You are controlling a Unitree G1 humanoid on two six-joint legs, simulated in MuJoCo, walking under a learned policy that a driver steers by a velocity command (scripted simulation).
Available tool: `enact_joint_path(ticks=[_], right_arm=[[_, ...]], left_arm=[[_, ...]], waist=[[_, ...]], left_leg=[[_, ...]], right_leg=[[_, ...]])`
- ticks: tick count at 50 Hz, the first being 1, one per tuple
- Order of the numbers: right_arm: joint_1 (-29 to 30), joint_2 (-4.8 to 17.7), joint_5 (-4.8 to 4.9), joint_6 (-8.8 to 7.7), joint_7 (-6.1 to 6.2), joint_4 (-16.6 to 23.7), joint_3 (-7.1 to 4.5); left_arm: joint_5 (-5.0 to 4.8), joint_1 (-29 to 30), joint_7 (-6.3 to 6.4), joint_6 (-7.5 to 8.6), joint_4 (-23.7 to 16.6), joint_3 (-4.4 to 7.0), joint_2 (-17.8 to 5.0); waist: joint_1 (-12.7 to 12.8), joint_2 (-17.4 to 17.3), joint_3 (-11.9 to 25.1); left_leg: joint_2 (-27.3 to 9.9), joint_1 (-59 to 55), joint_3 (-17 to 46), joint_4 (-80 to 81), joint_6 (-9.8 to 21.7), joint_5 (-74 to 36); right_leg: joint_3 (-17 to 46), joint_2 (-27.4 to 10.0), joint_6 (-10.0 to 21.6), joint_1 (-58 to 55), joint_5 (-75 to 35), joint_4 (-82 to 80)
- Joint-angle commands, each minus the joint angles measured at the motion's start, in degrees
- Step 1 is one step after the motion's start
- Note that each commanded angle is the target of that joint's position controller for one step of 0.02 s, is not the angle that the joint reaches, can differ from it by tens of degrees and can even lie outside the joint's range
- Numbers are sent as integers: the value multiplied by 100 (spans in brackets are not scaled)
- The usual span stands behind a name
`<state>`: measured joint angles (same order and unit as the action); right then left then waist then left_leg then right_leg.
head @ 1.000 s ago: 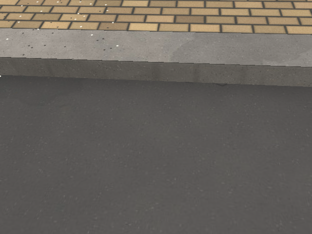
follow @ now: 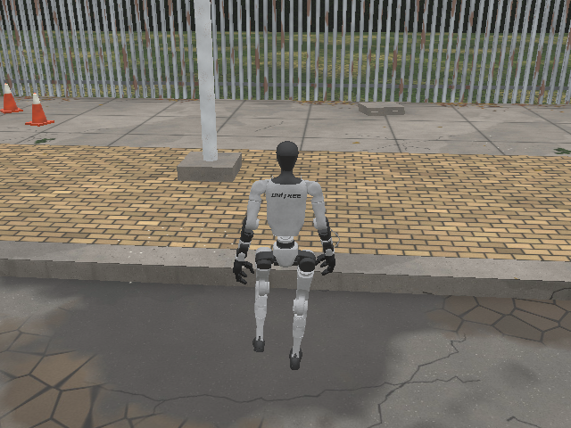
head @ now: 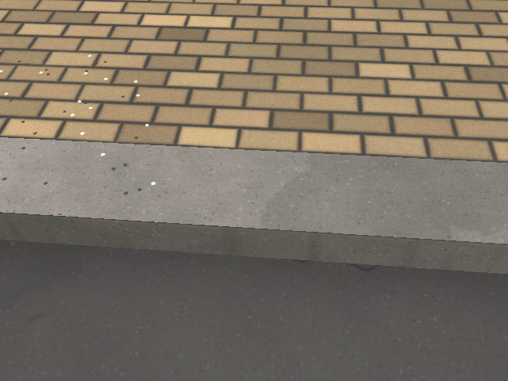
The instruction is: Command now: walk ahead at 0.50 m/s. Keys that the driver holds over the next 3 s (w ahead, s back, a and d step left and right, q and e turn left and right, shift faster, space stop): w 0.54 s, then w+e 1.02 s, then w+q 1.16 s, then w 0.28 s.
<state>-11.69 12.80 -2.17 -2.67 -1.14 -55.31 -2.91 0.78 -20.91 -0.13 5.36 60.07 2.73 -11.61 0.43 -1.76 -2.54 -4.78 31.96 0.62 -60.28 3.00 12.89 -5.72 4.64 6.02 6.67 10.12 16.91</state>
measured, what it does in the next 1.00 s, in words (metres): walks ahead: left foot, then right foot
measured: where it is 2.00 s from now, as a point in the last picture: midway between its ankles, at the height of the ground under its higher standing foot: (307, 180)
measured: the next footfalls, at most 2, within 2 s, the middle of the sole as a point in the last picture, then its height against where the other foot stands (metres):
left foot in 0.30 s outside the picture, level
right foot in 0.86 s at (292, 340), level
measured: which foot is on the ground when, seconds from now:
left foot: up 0.00-0.28, down 0.30-0.88, up 0.90-1.00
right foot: down 0.00-0.30, up 0.32-0.84, down 0.86-1.00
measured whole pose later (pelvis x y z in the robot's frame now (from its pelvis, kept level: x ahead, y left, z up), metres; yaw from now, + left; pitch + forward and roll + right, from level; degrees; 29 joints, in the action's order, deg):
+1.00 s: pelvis +0.53 +0.01 -0.01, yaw -12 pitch +1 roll +0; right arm -13.2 12.0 -2.0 -5.2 0.5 -53.5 -2.0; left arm 0.5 -11.6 -0.3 2.6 54.4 4.3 -13.6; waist -0.3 -1.0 -3.0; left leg -3.0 24.4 -0.9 -69.3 1.0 19.3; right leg -2.9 7.1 7.6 17.2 9.6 26.1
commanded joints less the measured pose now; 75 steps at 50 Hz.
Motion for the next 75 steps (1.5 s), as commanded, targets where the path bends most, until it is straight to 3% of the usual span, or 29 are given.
enact_joint_path(ticks=[1, 11, 13, 15, 16, 17, 18, 20, 22, 27, 36, 41, 42, 43, 44, 45, 46, 48, 50, 55, 56, 60, 64, 68, 70, 72, 73, 74, 75], right_arm=[[120, 165, 6, 56, -47, 302, -12], [1569, 239, 92, -75, -34, 881, 45], [1069, 342, 88, -135, 12, 755, -22], [-602, 596, 0, -234, 107, 201, -175], [-1561, 1136, -165, -270, 172, 40, -320], [-1649, 1423, -112, -215, 114, -13, -403], [-1033, 1114, 83, -167, 80, 61, -339], [-208, 492, 122, -225, 36, 169, -159], [-251, 212, 146, -291, 70, 8, -57], [-864, 486, 184, -397, 117, -243, -60], [-1524, 428, 87, -431, 238, -452, 12], [-1310, 696, 64, -358, 346, -423, -42], [-1230, 762, 84, -309, 345, -385, -57], [-1072, 780, 119, -303, 345, -244, -46], [-1235, 390, 278, -347, 264, 133, 40], [-1072, 591, 156, -361, 231, 216, -35], [-729, 524, 56, -372, 183, 329, -22], [-410, 492, 45, -383, 161, 434, -31], [-485, 396, -86, -187, 149, 494, -14], [-32, 267, -115, -3, 101, 824, 36], [87, 209, -101, 36, 121, 877, 48], [1346, 205, -134, 54, 212, 1559, 48], [2577, -173, -170, -6, 189, 2499, 344], [3128, -334, -212, 105, 166, 3435, 592], [2115, -306, -91, 250, 98, 3189, 575], [376, 41, -7, 298, 198, 2692, 322], [-733, 306, 28, 250, 216, 2439, 145], [-1491, 936, -115, 138, 231, 2185, -108], [-1411, 1558, -149, 136, 246, 1958, -216]], left_arm=[[-13, -230, 12, 98, -187, 57, -556], [70, -914, 115, 62, 88, 62, -667], [88, -704, 142, 46, 70, 92, -760], [45, -565, 120, 10, 37, 73, -728], [-107, -667, 69, 24, -195, -25, -411], [-205, -1189, 25, 14, -168, -27, -184], [-56, -579, 41, -24, -200, 98, -640], [-16, -3, -22, 10, -342, 87, -470], [122, -130, -80, -125, -291, 67, -278], [168, 598, -158, -272, -549, 79, -275], [47, 2155, -177, -238, -1068, -69, -161], [103, 1410, -91, -148, -948, 52, -399], [127, 765, -70, -108, -757, 119, -477], [211, -42, -38, -77, -549, 251, -786], [266, -446, 30, -93, -650, 463, -1513], [93, -286, -19, -200, -607, 477, -1536], [-35, 210, -42, -248, -693, 444, -1391], [-60, 757, -15, -263, -807, 308, -830], [-85, 800, 31, -203, -819, 236, -684], [-36, 276, 74, -168, -885, 304, -977], [5, 146, 90, -185, -908, 295, -913], [5, -877, 179, -136, -849, 280, -1016], [100, -1577, 248, 19, -628, 166, -1000], [-49, -1186, 334, -38, -513, 124, -1045], [-174, -395, 253, -164, -904, 112, -999], [-256, -214, 168, -121, -1061, 267, -1501], [-308, -15, 105, -58, -1096, 397, -1801], [-269, 286, 23, 63, -1215, 423, -1615], [-171, 302, -140, 94, -1708, 261, -603]], waist=[[-106, 464, -239], [214, 585, -384], [-71, 631, -124], [-746, 418, 771], [-939, -295, 1537], [-664, -1213, 2016], [-492, -301, 1283], [-155, 23, 252], [105, -131, 102], [113, -120, -78], [-283, -152, -333], [120, -360, 242], [395, -324, 572], [775, -172, 983], [707, 1122, 1598], [497, 971, 1930], [273, 386, 1221], [-16, 29, 246], [-222, 159, 226], [-70, 478, 569], [-8, 707, 599], [460, 467, 300], [655, 418, -206], [358, 369, -361], [-16, 381, 284], [-774, 857, 1670], [-1404, 899, 2156], [-1751, 101, 2427], [-1160, -2228, 2452]], left_leg=[[-149, 488, -178, 564, -153, -618], [189, 326, -484, 2711, 126, -798], [464, -519, -597, 2983, 321, -364], [540, -2657, -535, 3452, 610, -545], [-907, -4344, 1202, 3557, 1036, 50], [-2039, -5204, 3695, 4291, 1703, 156], [-1661, -4543, 3269, 4482, 1432, 714], [-1196, -3029, 1901, 4893, 1076, -10], [-830, -2404, 1162, 5083, 847, -765], [-646, -2390, 552, 5332, 869, -1723], [-673, -3304, -547, 5263, 533, -2918], [-858, -4024, -909, 3368, 441, -5968], [-808, -3870, -1003, 2387, 383, -5857], [-712, -2920, -1069, 1068, 253, -4697], [140, -711, -1326, -1345, -98, -1417], [835, 336, -298, -2321, -138, 1597], [306, 634, 186, -2135, -91, 1043], [-11, 422, 139, -1270, -164, 549], [-89, -88, 113, -731, -331, 503], [-41, 350, -181, -547, -644, 51], [-30, 750, -297, -1149, -665, 199], [-137, 4175, -39, -4279, -520, 1376], [39, 6295, 110, -5891, -145, 2549], [-7, 4550, 19, -3742, 35, 2301], [180, 1108, -721, -1955, 127, 1233], [764, -1503, -646, -1533, 264, 1273], [773, -2268, -316, -636, 297, 1247], [166, -2806, 918, 608, 466, 2399], [-1267, -2887, 4097, 3000, 694, 2251]], right_leg=[[1121, -1501, 608, 77, -1465, -1042], [848, -1779, 504, -1325, -2779, -616], [691, -1766, 365, -1366, -4124, 68], [394, -1421, 177, -704, -4104, 2015], [108, -981, -9, 862, -1994, 3890], [295, 6, -113, 2479, 2125, 5549], [920, -418, -2, 2963, 1637, 5793], [849, -832, -18, 2743, 706, 5233], [792, -987, -153, 2246, 527, 4831], [518, -1099, -411, 2737, -88, 4191], [149, -741, -246, 2765, -980, 2029], [-313, -102, 301, 1790, 104, 1543], [-326, 51, 466, 1078, -42, 1165], [285, -320, 747, -190, -256, 963], [2753, -1988, 1615, -1941, -1229, 960], [4372, -2488, 2004, -2190, -1999, 321], [3519, -2292, 1772, -1429, -1299, 168], [2663, -1772, 1290, -90, -1301, -303], [2106, -1369, 1079, 483, -1957, -360], [2002, -1119, 1034, 280, -2558, -207], [2168, -1103, 1078, 110, -2256, -130], [3613, -1609, 1602, -1414, -426, 40], [3849, -1773, 1350, -1759, -334, 140], [3400, -1479, 875, 84, -413, -1150], [2219, -1085, 725, 1266, -2855, -1595], [1919, -1123, 391, 980, -7418, 62], [1938, -1177, 231, 604, -8281, 1571], [1896, -684, 47, 881, -6585, 3752], [1660, 450, -248, 2369, 320, 5794]])
Over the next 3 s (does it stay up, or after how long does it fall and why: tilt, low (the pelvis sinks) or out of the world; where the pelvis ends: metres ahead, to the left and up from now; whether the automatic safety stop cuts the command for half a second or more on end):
stays up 1.60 -0.23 0.14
